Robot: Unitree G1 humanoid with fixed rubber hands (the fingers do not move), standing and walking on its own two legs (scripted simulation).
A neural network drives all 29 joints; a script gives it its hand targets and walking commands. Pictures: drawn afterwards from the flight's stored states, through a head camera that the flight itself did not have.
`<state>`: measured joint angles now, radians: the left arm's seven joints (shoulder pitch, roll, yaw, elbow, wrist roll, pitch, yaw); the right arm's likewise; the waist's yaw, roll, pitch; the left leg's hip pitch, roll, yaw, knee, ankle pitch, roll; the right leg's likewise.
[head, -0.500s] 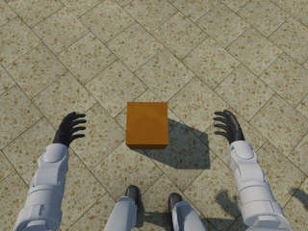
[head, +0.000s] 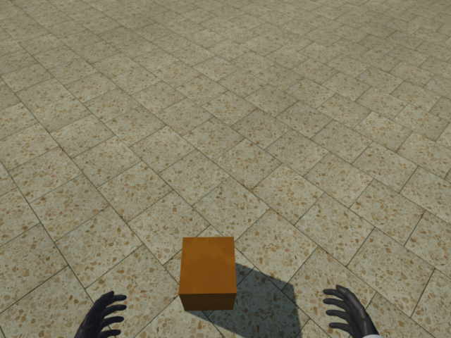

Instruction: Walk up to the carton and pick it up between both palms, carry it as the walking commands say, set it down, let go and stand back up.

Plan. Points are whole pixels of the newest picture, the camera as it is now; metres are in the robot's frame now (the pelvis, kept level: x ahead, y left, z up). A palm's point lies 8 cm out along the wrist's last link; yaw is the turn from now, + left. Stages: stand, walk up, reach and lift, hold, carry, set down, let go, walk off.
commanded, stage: let go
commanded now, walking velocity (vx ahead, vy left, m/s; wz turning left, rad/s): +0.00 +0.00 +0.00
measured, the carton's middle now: (208, 274) +0.46 +0.05 -0.65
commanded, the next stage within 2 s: stand in 0.38 s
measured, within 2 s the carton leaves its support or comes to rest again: neither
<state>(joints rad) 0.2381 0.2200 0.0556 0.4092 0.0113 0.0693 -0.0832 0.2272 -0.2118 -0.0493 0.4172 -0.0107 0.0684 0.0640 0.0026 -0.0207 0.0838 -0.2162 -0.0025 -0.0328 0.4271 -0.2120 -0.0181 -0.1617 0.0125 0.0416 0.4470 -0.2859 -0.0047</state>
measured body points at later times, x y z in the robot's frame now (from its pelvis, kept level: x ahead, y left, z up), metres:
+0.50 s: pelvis +0.02 +0.01 -0.01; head +0.02 +0.02 +0.44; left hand +0.18 +0.27 -0.09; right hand +0.17 -0.25 -0.09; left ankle +0.01 +0.13 -0.74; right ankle -0.03 -0.12 -0.74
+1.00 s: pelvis +0.02 +0.01 +0.00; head +0.03 +0.02 +0.45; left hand +0.15 +0.31 -0.11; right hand +0.15 -0.28 -0.10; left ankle +0.01 +0.13 -0.74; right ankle -0.03 -0.12 -0.74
